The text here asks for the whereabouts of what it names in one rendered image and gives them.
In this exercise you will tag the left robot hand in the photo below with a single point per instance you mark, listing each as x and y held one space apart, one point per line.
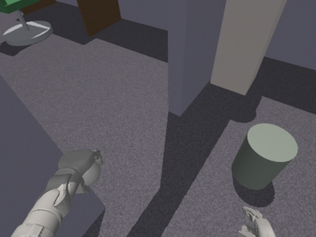
81 160

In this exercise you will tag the right robot hand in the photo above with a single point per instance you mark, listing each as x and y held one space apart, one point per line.
262 226

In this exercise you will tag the office chair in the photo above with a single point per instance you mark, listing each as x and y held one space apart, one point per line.
25 33

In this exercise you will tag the left robot arm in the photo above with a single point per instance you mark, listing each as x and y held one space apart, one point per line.
51 206

